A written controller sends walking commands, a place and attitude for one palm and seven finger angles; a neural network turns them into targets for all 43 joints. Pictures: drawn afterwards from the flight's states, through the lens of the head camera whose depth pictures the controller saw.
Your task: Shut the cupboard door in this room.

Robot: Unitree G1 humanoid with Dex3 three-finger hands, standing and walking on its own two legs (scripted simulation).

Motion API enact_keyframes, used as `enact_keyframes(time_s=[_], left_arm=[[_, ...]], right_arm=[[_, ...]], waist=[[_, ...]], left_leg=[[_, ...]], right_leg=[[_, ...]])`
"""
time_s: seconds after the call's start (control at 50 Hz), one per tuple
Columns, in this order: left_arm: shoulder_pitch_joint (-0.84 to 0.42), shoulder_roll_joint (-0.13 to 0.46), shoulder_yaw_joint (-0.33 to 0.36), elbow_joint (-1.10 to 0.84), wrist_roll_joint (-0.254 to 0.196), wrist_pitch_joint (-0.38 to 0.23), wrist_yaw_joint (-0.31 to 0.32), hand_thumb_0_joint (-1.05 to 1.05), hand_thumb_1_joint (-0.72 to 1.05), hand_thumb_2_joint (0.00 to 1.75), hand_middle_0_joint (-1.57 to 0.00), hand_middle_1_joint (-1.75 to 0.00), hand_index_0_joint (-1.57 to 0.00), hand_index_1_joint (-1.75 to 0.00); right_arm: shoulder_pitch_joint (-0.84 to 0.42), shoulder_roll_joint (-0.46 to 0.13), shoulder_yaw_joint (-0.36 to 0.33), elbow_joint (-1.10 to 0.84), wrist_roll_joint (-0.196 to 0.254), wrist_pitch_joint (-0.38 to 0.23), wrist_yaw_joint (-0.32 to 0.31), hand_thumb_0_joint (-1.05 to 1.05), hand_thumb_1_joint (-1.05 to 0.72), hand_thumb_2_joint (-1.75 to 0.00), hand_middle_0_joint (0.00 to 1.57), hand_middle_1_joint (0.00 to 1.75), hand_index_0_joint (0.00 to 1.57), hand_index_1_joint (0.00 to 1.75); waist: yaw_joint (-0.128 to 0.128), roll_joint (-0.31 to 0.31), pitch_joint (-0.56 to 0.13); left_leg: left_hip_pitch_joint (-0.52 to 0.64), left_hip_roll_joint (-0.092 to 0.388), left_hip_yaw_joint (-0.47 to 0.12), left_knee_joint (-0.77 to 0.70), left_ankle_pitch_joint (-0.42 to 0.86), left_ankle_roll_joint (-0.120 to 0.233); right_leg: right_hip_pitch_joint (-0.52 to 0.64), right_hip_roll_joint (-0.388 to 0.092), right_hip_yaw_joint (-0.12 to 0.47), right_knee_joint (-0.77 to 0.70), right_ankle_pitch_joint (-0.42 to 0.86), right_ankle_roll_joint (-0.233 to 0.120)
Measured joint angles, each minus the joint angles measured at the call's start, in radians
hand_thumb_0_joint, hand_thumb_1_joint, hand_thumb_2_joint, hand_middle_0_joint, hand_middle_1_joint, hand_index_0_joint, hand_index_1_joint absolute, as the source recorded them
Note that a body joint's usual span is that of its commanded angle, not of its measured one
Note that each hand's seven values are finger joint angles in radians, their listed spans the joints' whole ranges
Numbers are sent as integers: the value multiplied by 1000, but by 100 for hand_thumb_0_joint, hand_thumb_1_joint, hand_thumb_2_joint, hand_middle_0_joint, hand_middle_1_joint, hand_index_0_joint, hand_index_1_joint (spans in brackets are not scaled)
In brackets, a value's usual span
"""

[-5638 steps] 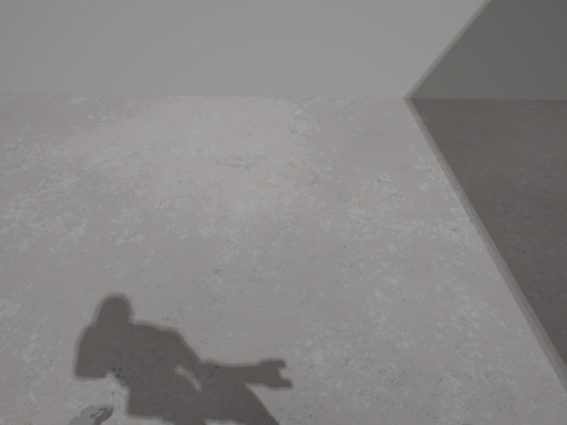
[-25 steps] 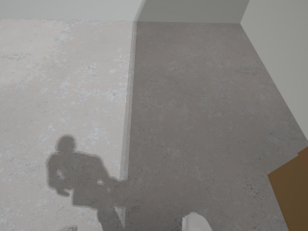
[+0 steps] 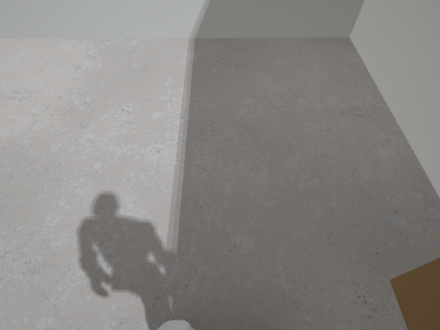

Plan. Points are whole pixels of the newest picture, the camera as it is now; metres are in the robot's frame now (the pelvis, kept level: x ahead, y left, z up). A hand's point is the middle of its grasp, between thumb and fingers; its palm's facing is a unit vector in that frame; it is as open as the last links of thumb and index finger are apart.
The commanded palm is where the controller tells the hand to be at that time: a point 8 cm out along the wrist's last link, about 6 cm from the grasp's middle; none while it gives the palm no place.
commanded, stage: turn to face it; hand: left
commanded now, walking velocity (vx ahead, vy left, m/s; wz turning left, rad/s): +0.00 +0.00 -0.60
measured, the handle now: out of the picture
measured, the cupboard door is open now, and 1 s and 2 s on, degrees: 9 9 9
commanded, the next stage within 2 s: none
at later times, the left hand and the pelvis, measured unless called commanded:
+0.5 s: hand (154, 292) +0.20 +0.17 -0.17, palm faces -0.29 -0.91 -0.29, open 7.4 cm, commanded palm none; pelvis +0.03 -0.01 -0.02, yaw -20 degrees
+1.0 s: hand (172, 269) +0.25 +0.14 -0.17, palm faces -0.55 -0.82 -0.19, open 7.4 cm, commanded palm none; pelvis +0.06 +0.02 +0.00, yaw -36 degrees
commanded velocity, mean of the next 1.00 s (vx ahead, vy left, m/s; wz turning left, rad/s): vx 0.00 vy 0.00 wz -0.60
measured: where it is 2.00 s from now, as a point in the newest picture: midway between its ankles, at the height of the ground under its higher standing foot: outside the picture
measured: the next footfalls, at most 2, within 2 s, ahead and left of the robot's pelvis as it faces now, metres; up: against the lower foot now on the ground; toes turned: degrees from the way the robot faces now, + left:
left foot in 0.08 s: +0.05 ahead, +0.13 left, +0.00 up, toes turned -2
right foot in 0.46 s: +0.05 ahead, -0.13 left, +0.00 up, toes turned -23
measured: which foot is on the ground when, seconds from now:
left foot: up 0.00-0.06, down 0.08-0.46, up 0.48-0.82, down 0.84-1.00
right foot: down 0.00-0.10, up 0.12-0.44, down 0.46-0.84, up 0.86-1.00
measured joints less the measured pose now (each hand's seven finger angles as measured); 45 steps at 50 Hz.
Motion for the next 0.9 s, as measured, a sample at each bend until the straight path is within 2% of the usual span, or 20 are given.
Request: enact_keyframes(time_s=[0.08, 0.1, 0.12, 0.16, 0.2, 0.24, 0.28, 0.36, 0.42, 0.46, 0.48, 0.52, 0.56, 0.6, 0.68, 0.8, 0.82, 0.84, 0.88, 0.9], left_arm=[[29, 7, 14, 12, -6, 26, -4, 0, 93, 89, -20, -30, -20, -30], [30, 13, 17, 14, -11, 34, -6, 0, 92, 89, -20, -30, -20, -30], [26, 20, 21, 17, -13, 42, -8, 0, 92, 89, -20, -30, -20, -30], [19, 33, 29, 12, -10, 55, -14, 0, 92, 89, -20, -30, -20, -30], [4, 45, 37, 4, -5, 61, -24, 0, 92, 89, -20, -30, -20, -30], [-15, 55, 42, -12, -5, 62, -32, 0, 91, 89, -20, -30, -19, -30], [-33, 63, 43, -30, -6, 63, -38, 0, 91, 89, -20, -30, -19, -30], [-68, 72, 41, -59, -4, 62, -46, 0, 91, 89, -20, -30, -19, -30], [-88, 76, 37, -77, -2, 56, -52, 0, 91, 89, -19, -30, -19, -30], [-93, 84, 32, -95, 0, 41, -55, 0, 91, 89, -20, -30, -19, -30], [-99, 82, 30, -99, 3, 27, -51, 0, 91, 89, -20, -30, -19, -30], [-108, 68, 18, -103, -2, 12, -38, 0, 91, 89, -20, -30, -19, -30], [-104, 58, 11, -110, -2, 16, -27, 0, 91, 89, -20, -30, -19, -30], [-97, 55, 6, -111, -1, 25, -19, 0, 91, 89, -20, -30, -19, -30], [-86, 51, -1, -106, 3, 31, -20, 0, 91, 89, -20, -30, -20, -30], [-74, 46, 1, -102, 3, 41, -30, 0, 90, 89, -20, -30, -20, -30], [-71, 47, 3, -102, 0, 45, -30, 0, 90, 89, -20, -30, -20, -30], [-68, 50, 6, -102, -5, 51, -32, 0, 90, 89, -20, -30, -20, -30], [-76, 64, 13, -94, -8, 64, -35, 0, 90, 89, -20, -30, -20, -30], [-78, 72, 18, -91, -5, 68, -39, 0, 91, 89, -20, -30, -20, -30]], right_arm=[[-23, 9, 7, -25, 4, -14, -3, 0, -90, -90, 20, 30, 20, 30], [-23, 13, 8, -27, 0, -22, -5, 0, -90, -90, 20, 30, 20, 30], [-23, 20, 10, -29, -5, -25, -7, 0, -90, -90, 20, 30, 20, 30], [-15, 28, 20, -35, -14, -22, -11, 0, -90, -90, 20, 30, 20, 30], [-3, 31, 24, -40, -19, -21, -17, 0, -90, -90, 20, 30, 20, 30], [8, 29, 26, -42, -21, -18, -19, 0, -90, -90, 20, 30, 20, 30], [15, 21, 21, -42, -22, -16, -20, 0, -90, -90, 20, 30, 20, 30], [27, -5, 6, -41, -24, -11, -14, 0, -90, -90, 20, 30, 20, 30], [39, -32, -6, -40, -24, -6, -8, 0, -90, -90, 20, 30, 20, 30], [59, -50, -14, -42, -18, -1, -2, 0, -90, -90, 20, 30, 20, 30], [59, -63, -20, -38, -12, 6, 1, 0, -90, -90, 20, 30, 20, 30], [45, -89, -28, -32, -6, 32, -1, 0, -90, -90, 20, 30, 20, 30], [33, -100, -32, -30, -5, 43, -2, 0, -90, -90, 20, 30, 20, 30], [25, -98, -29, -37, -6, 41, 3, 0, -91, -90, 20, 30, 20, 30], [17, -83, -20, -62, -6, 28, 9, 0, -91, -90, 20, 30, 19, 30], [11, -59, -7, -82, 2, 10, 5, 0, -90, -90, 20, 30, 19, 30], [14, -56, -3, -85, 3, 2, 4, 0, -90, -90, 20, 30, 20, 30], [20, -53, 1, -88, 0, -7, 2, 0, -90, -90, 20, 30, 20, 30], [29, -35, 11, -89, -10, -15, 0, 0, -90, -90, 20, 30, 20, 30], [36, -26, 18, -89, -15, -16, -1, 0, -90, -90, 20, 30, 20, 30]], waist=[[10, 0, -11], [9, -7, -15], [12, -20, -14], [18, -32, -14], [17, -33, -13], [14, -27, -9], [12, -19, -2], [-1, 2, 8], [-17, 23, 12], [-25, 28, 4], [-22, 39, 4], [-28, 63, 17], [-32, 66, 18], [-32, 52, 15], [-34, 16, 6], [-20, -16, -10], [-20, -18, -16], [-22, -20, -24], [-21, -41, -19], [-20, -47, -17]], left_leg=[[80, 1, -2, -230, 125, 5], [90, 1, 8, -247, 136, 31], [94, -1, 23, -235, 127, 45], [116, 10, 54, -235, 108, 52], [145, 24, 74, -262, 111, 50], [169, 40, 91, -286, 118, 46], [187, 58, 113, -297, 118, 41], [209, 94, 168, -277, 91, 25], [208, 124, 210, -219, 47, 5], [180, 142, 226, -132, 1, -10], [141, 145, 201, -35, -48, -14], [46, 107, 98, 189, -125, -14], [-32, 74, 47, 332, -98, -15], [-82, 61, 31, 369, -44, -21], [-96, 49, 13, 243, 4, -32], [4, 20, -1, -72, 40, -27], [38, 18, 1, -154, 78, -23], [56, 20, 5, -209, 129, -3], [60, 24, 32, -190, 126, 21], [72, 31, 45, -196, 117, 25]], right_leg=[[-26, 29, 41, 58, -32, 22], [-41, 31, 49, 95, -57, 25], [-63, 28, 54, 164, -140, 31], [-119, 26, 37, 349, -253, 44], [-165, 17, 12, 506, -273, 59], [-188, 2, -11, 579, -271, 71], [-190, -17, -31, 573, -261, 78], [-151, -42, -64, 436, -220, 75], [-98, -42, -85, 311, -176, 61], [-39, -41, -92, 184, -66, 38], [-49, -31, -86, 193, -80, 21], [-65, -15, -76, 228, -118, 2], [-58, -6, -59, 199, -110, -1], [-48, -1, -35, 152, -79, 3], [-37, 4, 12, 90, -40, 3], [-61, 22, 84, 106, -41, 29], [-72, 29, 95, 123, -48, 37], [-89, 36, 103, 150, -62, 42], [-139, 36, 93, 299, -214, 48], [-167, 35, 77, 394, -250, 53]])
